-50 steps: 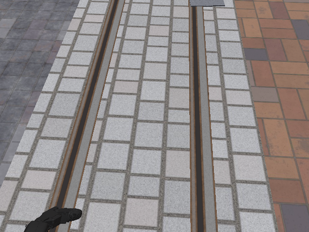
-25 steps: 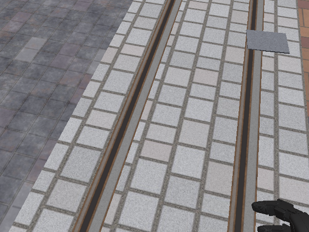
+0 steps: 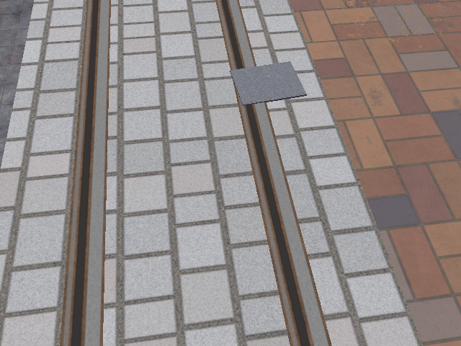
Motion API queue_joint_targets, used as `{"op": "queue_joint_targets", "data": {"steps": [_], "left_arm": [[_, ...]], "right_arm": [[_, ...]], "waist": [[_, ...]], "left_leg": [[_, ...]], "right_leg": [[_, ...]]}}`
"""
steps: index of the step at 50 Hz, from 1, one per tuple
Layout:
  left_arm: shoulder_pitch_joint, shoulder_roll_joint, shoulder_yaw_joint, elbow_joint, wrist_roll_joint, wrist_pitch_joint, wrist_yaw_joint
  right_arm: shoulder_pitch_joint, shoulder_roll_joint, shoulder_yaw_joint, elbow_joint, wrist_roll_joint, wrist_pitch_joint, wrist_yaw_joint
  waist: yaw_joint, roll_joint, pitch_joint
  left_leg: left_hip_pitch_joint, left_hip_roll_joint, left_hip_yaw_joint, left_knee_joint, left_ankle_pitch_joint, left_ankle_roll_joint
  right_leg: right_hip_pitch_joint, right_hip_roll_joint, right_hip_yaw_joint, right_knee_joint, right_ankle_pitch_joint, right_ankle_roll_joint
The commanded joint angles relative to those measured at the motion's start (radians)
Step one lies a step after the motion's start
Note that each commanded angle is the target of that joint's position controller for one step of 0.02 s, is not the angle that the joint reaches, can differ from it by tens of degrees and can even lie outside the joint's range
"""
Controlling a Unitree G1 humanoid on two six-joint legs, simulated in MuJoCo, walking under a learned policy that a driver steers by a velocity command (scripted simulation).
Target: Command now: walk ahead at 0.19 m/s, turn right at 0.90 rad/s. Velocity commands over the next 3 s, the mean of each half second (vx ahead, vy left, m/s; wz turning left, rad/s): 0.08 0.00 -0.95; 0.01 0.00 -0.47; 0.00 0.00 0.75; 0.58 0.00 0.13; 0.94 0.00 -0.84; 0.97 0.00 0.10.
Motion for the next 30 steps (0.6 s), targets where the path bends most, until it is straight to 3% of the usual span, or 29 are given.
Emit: {"op": "queue_joint_targets", "data": {"steps": [1, 3, 5, 8, 10, 12, 15, 17, 19, 20, 21, 22, 23, 24, 25, 27, 30], "left_arm": [[0.057, 0.114, 0.032, -0.071, -0.008, -0.007, 0.015], [0.061, 0.152, 0.045, -0.076, 0.004, -0.013, 0.011], [0.059, 0.169, 0.055, -0.086, 0.005, -0.007, 0.015], [0.058, 0.180, 0.065, -0.104, -0.004, 0.019, 0.021], [0.062, 0.181, 0.071, -0.113, -0.003, 0.033, 0.020], [0.072, 0.183, 0.075, -0.117, 0.003, 0.039, 0.017], [0.067, 0.189, 0.080, -0.126, 0.013, 0.040, 0.009], [0.040, 0.192, 0.080, -0.136, 0.015, 0.040, 0.002], [-0.007, 0.186, 0.076, -0.150, 0.009, 0.037, -0.001], [-0.015, 0.172, 0.070, -0.152, -0.002, 0.033, 0.000], [0.072, 0.100, 0.051, -0.147, -0.006, 0.028, 0.005], [0.091, 0.107, 0.053, -0.162, -0.005, 0.029, 0.012], [0.041, 0.218, 0.074, -0.163, 0.033, 0.028, 0.008], [0.041, 0.222, 0.079, -0.154, 0.036, 0.033, -0.002], [0.058, 0.203, 0.075, -0.137, 0.032, 0.043, -0.013], [0.090, 0.187, 0.067, -0.123, 0.012, 0.060, -0.035], [0.017, 0.168, 0.051, -0.146, 0.000, 0.069, -0.044]], "right_arm": [[0.102, -0.167, -0.039, -0.072, -0.021, 0.048, -0.012], [0.087, -0.131, -0.027, -0.085, -0.013, 0.065, -0.014], [0.052, -0.126, -0.024, -0.107, -0.005, 0.072, -0.012], [-0.026, -0.138, -0.026, -0.138, 0.001, 0.085, -0.009], [-0.072, -0.146, -0.026, -0.148, 0.005, 0.087, -0.007], [-0.103, -0.153, -0.026, -0.152, 0.010, 0.078, -0.007], [-0.116, -0.166, -0.026, -0.152, 0.022, 0.056, -0.009], [-0.090, -0.177, -0.028, -0.145, 0.030, 0.044, -0.011], [-0.029, -0.196, -0.036, -0.130, 0.032, 0.035, -0.020], [0.001, -0.213, -0.042, -0.122, 0.027, 0.029, -0.029], [-0.024, -0.274, -0.053, -0.138, 0.020, 0.031, -0.038], [-0.071, -0.343, -0.058, -0.178, 0.012, 0.042, -0.033], [-0.035, -0.291, -0.054, -0.153, 0.005, 0.051, -0.026], [-0.049, -0.234, -0.040, -0.154, 0.014, 0.057, -0.021], [-0.069, -0.209, -0.035, -0.158, 0.016, 0.061, -0.016], [-0.074, -0.205, -0.030, -0.175, 0.008, 0.066, -0.020], [-0.001, -0.210, -0.039, -0.165, 0.004, 0.063, -0.014]], "waist": [[-0.055, 0.117, -0.191], [-0.056, 0.101, -0.233], [-0.044, 0.057, -0.269], [-0.012, -0.018, -0.263], [0.010, -0.056, -0.230], [0.028, -0.085, -0.201], [0.037, -0.118, -0.189], [0.022, -0.136, -0.186], [-0.020, -0.150, -0.176], [-0.045, -0.106, -0.175], [0.008, 0.068, -0.225], [0.008, 0.202, -0.224], [-0.011, 0.151, -0.198], [0.003, 0.120, -0.177], [0.008, 0.107, -0.155], [0.010, 0.151, -0.162], [-0.032, 0.157, -0.152]], "left_leg": [[-0.120, 0.051, -0.054, -0.148, 0.023, -0.022], [-0.071, 0.047, -0.044, -0.247, 0.068, -0.027], [-0.089, 0.041, -0.053, -0.325, 0.131, -0.027], [-0.127, 0.017, -0.081, -0.426, 0.194, -0.025], [-0.149, 0.000, -0.099, -0.499, 0.202, -0.021], [-0.148, -0.020, -0.113, -0.576, 0.193, -0.009], [-0.082, -0.058, -0.123, -0.687, 0.157, 0.017], [0.019, -0.083, -0.123, -0.789, 0.137, 0.034], [0.184, -0.087, -0.117, -0.980, 0.183, 0.041], [0.300, -0.038, -0.133, -1.135, 0.264, 0.048], [0.423, 0.175, -0.299, -1.217, 0.218, 0.098], [0.426, 0.389, -0.541, -1.251, 0.229, 0.203], [0.356, 0.384, -0.496, -1.219, 0.407, 0.264], [0.334, 0.329, -0.367, -1.182, 0.496, 0.255], [0.305, 0.258, -0.245, -1.162, 0.543, 0.232], [0.311, 0.205, -0.123, -1.139, 0.633, 0.222], [0.372, 0.212, -0.055, -1.136, 0.638, 0.225]], "right_leg": [[0.214, -0.354, 0.509, -0.263, 0.506, -0.154], [0.181, -0.298, 0.458, -0.225, 0.587, -0.107], [0.206, -0.266, 0.462, -0.204, 0.535, -0.052], [0.235, -0.226, 0.528, -0.228, 0.216, 0.021], [0.261, -0.212, 0.584, -0.250, 0.026, 0.038], [0.291, -0.211, 0.631, -0.250, -0.044, 0.036], [0.313, -0.215, 0.684, -0.212, 0.025, 0.025], [0.285, -0.211, 0.716, -0.188, 0.098, 0.035], [0.205, -0.177, 0.739, -0.173, 0.038, 0.086], [0.135, -0.129, 0.703, -0.122, -0.113, 0.131], [0.052, -0.039, 0.551, 0.047, -0.434, 0.185], [-0.103, 0.073, 0.296, 0.303, -0.545, 0.216], [-0.116, -0.026, 0.247, 0.438, -0.462, 0.233], [-0.104, -0.067, 0.229, 0.508, -0.401, 0.233], [-0.094, -0.078, 0.212, 0.577, -0.347, 0.235], [-0.106, -0.094, 0.160, 0.691, -0.300, 0.247], [-0.149, -0.139, 0.112, 0.650, -0.274, 0.265]]}}
Next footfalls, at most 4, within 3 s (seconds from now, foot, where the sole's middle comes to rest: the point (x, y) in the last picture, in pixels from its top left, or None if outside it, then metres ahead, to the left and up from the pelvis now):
0.42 left None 0.23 0.16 -0.74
0.88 right None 0.05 0.01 -0.74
1.30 left None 0.16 0.20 -0.74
1.90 right None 0.27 -0.01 -0.74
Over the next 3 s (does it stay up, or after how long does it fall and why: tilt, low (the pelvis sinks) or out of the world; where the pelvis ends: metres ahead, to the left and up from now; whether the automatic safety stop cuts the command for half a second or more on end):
stays up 0.98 -0.42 0.03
